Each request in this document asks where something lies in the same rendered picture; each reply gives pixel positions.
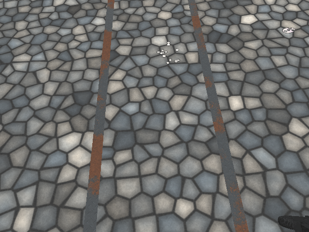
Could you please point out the right robot hand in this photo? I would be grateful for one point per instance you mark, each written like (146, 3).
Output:
(296, 223)

